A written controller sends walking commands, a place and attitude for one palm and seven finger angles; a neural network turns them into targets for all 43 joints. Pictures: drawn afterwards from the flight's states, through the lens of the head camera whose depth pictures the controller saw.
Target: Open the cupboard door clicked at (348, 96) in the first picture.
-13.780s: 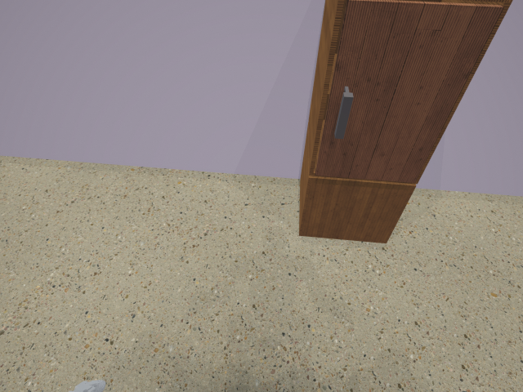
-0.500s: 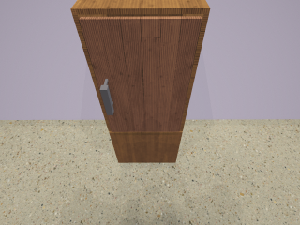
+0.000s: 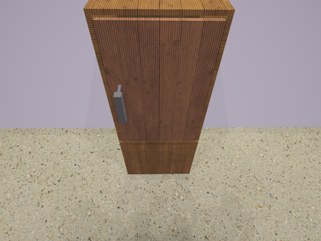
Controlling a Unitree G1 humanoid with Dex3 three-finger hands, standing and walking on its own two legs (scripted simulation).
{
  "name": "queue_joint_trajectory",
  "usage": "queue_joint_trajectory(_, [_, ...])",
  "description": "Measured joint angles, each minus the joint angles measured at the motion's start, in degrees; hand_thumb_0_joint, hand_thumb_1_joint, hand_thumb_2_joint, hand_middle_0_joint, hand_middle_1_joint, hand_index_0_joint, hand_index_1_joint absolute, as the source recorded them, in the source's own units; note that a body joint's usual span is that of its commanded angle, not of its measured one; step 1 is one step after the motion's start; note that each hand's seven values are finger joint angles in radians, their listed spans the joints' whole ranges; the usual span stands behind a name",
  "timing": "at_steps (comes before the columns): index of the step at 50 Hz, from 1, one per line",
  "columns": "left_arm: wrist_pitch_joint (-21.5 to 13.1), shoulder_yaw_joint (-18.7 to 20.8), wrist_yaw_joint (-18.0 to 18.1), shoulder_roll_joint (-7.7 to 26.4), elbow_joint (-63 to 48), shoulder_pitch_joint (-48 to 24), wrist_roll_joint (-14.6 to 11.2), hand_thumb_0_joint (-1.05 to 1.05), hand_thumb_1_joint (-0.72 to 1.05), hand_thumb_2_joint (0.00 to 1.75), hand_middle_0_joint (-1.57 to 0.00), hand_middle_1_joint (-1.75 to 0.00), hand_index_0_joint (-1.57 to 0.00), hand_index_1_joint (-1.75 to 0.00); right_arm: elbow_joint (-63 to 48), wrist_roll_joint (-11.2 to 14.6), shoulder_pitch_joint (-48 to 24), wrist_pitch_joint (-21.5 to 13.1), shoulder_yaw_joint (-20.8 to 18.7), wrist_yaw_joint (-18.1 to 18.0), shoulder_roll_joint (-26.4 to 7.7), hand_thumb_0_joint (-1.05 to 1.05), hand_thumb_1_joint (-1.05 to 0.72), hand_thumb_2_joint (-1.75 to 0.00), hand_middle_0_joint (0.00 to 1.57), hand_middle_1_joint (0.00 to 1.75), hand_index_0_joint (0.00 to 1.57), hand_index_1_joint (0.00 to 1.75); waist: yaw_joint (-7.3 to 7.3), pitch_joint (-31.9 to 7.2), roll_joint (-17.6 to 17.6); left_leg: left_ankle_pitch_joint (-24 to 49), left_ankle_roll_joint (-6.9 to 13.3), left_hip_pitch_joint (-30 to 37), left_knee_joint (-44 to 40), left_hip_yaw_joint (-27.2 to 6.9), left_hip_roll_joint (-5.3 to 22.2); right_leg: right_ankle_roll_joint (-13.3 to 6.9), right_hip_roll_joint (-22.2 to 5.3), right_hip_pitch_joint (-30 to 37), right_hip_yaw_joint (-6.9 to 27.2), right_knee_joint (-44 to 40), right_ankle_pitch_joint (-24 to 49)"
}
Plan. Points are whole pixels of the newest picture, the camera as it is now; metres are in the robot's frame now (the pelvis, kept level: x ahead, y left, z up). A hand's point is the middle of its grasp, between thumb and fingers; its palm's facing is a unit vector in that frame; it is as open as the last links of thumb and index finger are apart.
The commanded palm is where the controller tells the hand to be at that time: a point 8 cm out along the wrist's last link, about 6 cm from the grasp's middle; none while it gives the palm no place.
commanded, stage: shuffle to correct the standing spot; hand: left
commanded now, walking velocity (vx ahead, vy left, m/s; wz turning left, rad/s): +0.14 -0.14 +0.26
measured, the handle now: (121, 104) +0.58 +0.19 -0.05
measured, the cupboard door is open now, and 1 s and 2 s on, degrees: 0 0 0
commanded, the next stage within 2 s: come to a stop and stand still in 0.10 s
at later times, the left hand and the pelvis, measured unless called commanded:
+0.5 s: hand out of the picture +0.02 +0.11 -0.19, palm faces +0.10 -0.98 -0.16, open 7.4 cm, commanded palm none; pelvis +0.06 -0.04 -0.01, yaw +3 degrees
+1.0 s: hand out of the picture +0.05 +0.13 -0.18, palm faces +0.09 -0.98 -0.19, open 7.4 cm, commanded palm none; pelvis +0.04 -0.05 -0.01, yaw +3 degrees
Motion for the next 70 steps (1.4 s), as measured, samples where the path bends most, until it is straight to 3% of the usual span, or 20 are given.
queue_joint_trajectory(8, [0.67,0.47,-0.74,-0.43,0.16,0.91,0.85,0.00,0.90,0.90,-0.19,-0.30,-0.20,-0.30,0.07,-0.43,0.95,0.51,-0.82,-0.02,0.91,0.01,-0.91,-0.90,0.20,0.30,0.20,0.30,-0.59,-1.07,-1.07,-2.57,-0.58,-0.74,2.70,-0.77,-0.18,-1.96,-0.24,-1.31,-0.75,4.70,-4.15])
queue_joint_trajectory(11, [0.45,0.82,-1.04,-0.69,-0.18,1.19,0.92,0.00,0.90,0.90,-0.19,-0.30,-0.20,-0.30,-0.05,-0.54,1.45,0.55,-1.23,-0.20,0.79,0.00,-0.90,-0.90,0.20,0.30,0.20,0.30,-0.63,-1.35,-0.49,-3.95,-1.42,-1.54,4.37,-1.68,0.65,-1.61,0.50,-1.26,-1.64,5.04,-5.01])
queue_joint_trajectory(19, [-2.06,0.70,0.42,-2.09,-0.45,2.78,0.53,0.00,0.90,0.90,-0.19,-0.30,-0.20,-0.30,0.05,0.25,-0.79,1.20,-1.33,-0.55,-0.26,0.01,-0.91,-0.90,0.20,0.30,0.20,0.30,0.45,-0.24,0.09,-10.07,-2.34,-5.07,12.62,-2.10,3.15,-3.68,2.69,1.62,-4.60,3.95,-6.84])
queue_joint_trajectory(22, [-1.20,0.53,0.66,-2.47,-0.58,3.38,0.24,0.00,0.90,0.90,-0.20,-0.30,-0.20,-0.30,-1.05,0.56,-3.46,1.27,-1.74,-0.79,-0.61,0.01,-0.91,-0.90,0.20,0.30,0.19,0.30,0.90,1.16,-1.08,-3.59,-2.73,-3.90,8.18,-1.03,2.86,-3.62,2.28,1.31,-4.38,7.11,-7.46])
queue_joint_trajectory(24, [0.04,0.64,0.74,-2.49,-0.67,3.26,-0.23,0.00,0.90,0.90,-0.20,-0.30,-0.20,-0.30,-2.34,0.39,-4.91,1.09,-2.06,-0.94,-0.77,0.01,-0.91,-0.90,0.20,0.30,0.19,0.30,0.93,1.62,-1.74,-3.87,-2.57,-2.90,7.60,-0.47,2.65,-2.84,1.69,-0.69,-4.05,11.91,-6.17])
queue_joint_trajectory(28, [1.75,1.25,0.83,-2.03,-2.29,0.81,-0.42,0.00,0.90,0.90,-0.20,-0.30,-0.20,-0.30,-4.70,0.04,-6.92,0.97,-2.26,-1.04,-1.29,0.00,-0.91,-0.90,0.20,0.30,0.19,0.30,1.19,2.52,-0.95,-3.46,-2.13,-1.52,5.37,-0.15,2.72,-1.88,1.17,-5.10,-2.64,17.27,-13.01])
queue_joint_trajectory(32, [0.64,2.01,0.82,-0.37,-5.04,-1.33,0.39,0.01,0.91,0.90,-0.20,-0.30,-0.20,-0.30,-6.00,-0.05,-8.20,1.89,-2.27,-0.51,-1.37,0.00,-0.91,-0.90,0.20,0.30,0.19,0.30,1.95,3.12,-0.38,-3.80,-3.31,-3.06,7.52,-0.35,2.56,-1.81,-0.09,-5.39,-2.19,8.99,-0.86])
queue_joint_trajectory(36, [0.16,1.83,0.42,0.46,-5.81,-1.71,0.83,0.00,0.91,0.90,-0.20,-0.30,-0.20,-0.30,-6.01,0.10,-8.25,3.53,-3.11,0.16,-1.52,0.00,-0.91,-0.90,0.20,0.30,0.20,0.30,1.60,1.49,1.04,-11.84,-3.05,-7.14,17.86,-2.82,2.15,-3.37,0.34,-5.94,-3.67,9.77,-4.22])
queue_joint_trajectory(39, [0.07,1.77,0.49,0.79,-6.30,-1.50,1.04,0.00,0.91,0.90,-0.20,-0.30,-0.20,-0.30,-5.65,0.18,-8.37,3.72,-3.05,0.58,-1.12,0.00,-0.91,-0.90,0.20,0.30,0.19,0.30,1.74,0.90,0.37,-13.42,-3.17,-8.20,22.50,-3.00,1.78,-3.41,0.45,-5.37,-3.57,7.09,-2.63])
queue_joint_trajectory(41, [-0.07,1.66,0.49,1.06,-6.50,-1.30,1.05,0.00,0.91,0.90,-0.20,-0.30,-0.20,-0.30,-5.67,0.42,-8.24,3.24,-2.74,0.75,-0.65,0.00,-0.91,-0.90,0.20,0.30,0.19,0.30,1.70,0.83,-0.55,-12.32,-3.47,-6.68,18.31,-2.50,1.69,-3.50,0.50,-5.09,-3.34,5.64,-1.56])
queue_joint_trajectory(44, [0.06,1.46,0.38,1.15,-6.38,-0.82,0.43,0.00,0.90,0.90,-0.20,-0.30,-0.20,-0.30,-5.67,0.66,-7.41,1.88,-2.40,0.59,-0.52,0.00,-0.91,-0.90,0.20,0.30,0.20,0.30,1.27,0.63,-0.89,-2.45,-3.42,-1.70,5.29,-2.03,2.10,-3.02,1.16,-5.13,-3.58,6.03,-1.58])
queue_joint_trajectory(45, [0.34,1.47,0.29,1.22,-5.99,-1.00,0.16,0.00,0.90,0.90,-0.20,-0.30,-0.20,-0.30,-5.28,0.53,-7.15,1.44,-2.39,0.41,-0.44,0.00,-0.91,-0.90,0.20,0.30,0.20,0.30,1.08,0.64,-1.23,-2.49,-3.09,-0.90,4.00,-2.06,2.06,-2.77,1.11,-5.18,-3.68,6.72,-1.99])
queue_joint_trajectory(47, [1.04,1.55,0.28,1.33,-5.18,-1.42,-0.01,0.00,0.90,0.90,-0.20,-0.30,-0.20,-0.30,-4.41,0.19,-6.43,1.42,-2.04,0.15,-0.17,0.00,-0.92,-0.90,0.20,0.30,0.20,0.30,1.44,0.50,-2.42,-3.33,-2.51,-0.34,4.15,-1.71,1.66,-2.30,0.77,-4.26,-3.27,5.88,-1.56])
queue_joint_trajectory(49, [0.29,0.84,0.86,0.61,-4.80,-1.00,-0.07,0.00,0.90,0.90,-0.20,-0.30,-0.20,-0.30,-4.80,0.43,-5.91,2.27,-2.01,0.53,-1.05,0.00,-0.92,-0.90,0.20,0.30,0.20,0.30,1.63,0.03,-1.20,-4.72,-2.42,-1.60,6.52,-1.96,2.86,-2.11,2.02,-3.71,-3.48,4.08,-0.43])
queue_joint_trajectory(51, [-0.36,0.10,0.74,0.29,-4.47,-0.18,0.06,0.00,0.91,0.90,-0.20,-0.30,-0.20,-0.30,-5.81,0.28,-5.60,2.59,-2.20,0.77,-1.70,0.00,-0.92,-0.90,0.20,0.30,0.20,0.30,0.81,-0.16,-0.41,-5.45,-2.05,-2.49,8.01,-1.89,3.24,-2.09,2.44,-3.84,-3.34,3.63,0.07])
queue_joint_trajectory(55, [0.03,-0.47,0.06,0.36,-2.99,-0.11,0.02,0.01,0.91,0.90,-0.20,-0.30,-0.20,-0.30,-6.96,-0.11,-3.15,0.96,-1.88,0.87,-2.23,0.00,-0.91,-0.90,0.20,0.30,0.19,0.30,-0.39,-0.43,0.55,-5.12,-0.88,-1.65,7.00,-1.13,2.18,-1.39,1.45,-3.47,-2.58,3.36,0.26])
queue_joint_trajectory(62, [0.28,-0.06,-0.17,1.29,-2.14,-1.76,-0.09,0.01,0.91,0.90,-0.20,-0.30,-0.20,-0.30,-4.84,-0.19,-0.22,0.72,-0.80,0.20,-2.40,0.01,-0.92,-0.90,0.20,0.30,0.20,0.30,-0.09,-0.33,2.32,-3.36,0.48,1.25,2.80,0.36,0.16,-0.10,-0.34,-2.19,-1.04,2.00,0.96])
queue_joint_trajectory(70, [0.29,0.16,-0.12,1.76,-1.22,-3.52,-0.19,0.00,0.90,0.90,-0.19,-0.30,-0.20,-0.30,-2.33,-0.28,0.32,0.33,0.02,0.30,-1.68,0.01,-0.91,-0.90,0.20,0.30,0.20,0.30,-0.42,0.53,2.77,-1.84,0.60,2.85,-0.66,1.08,-0.74,0.36,-1.05,-1.99,-0.22,1.16,1.28])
